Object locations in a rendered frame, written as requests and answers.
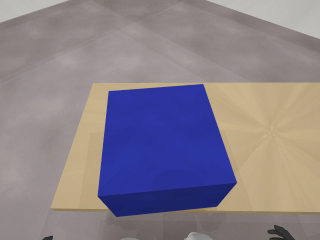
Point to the robot right hand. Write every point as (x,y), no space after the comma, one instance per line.
(280,231)

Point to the carton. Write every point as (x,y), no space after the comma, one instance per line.
(162,152)

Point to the table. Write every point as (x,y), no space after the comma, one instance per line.
(270,130)

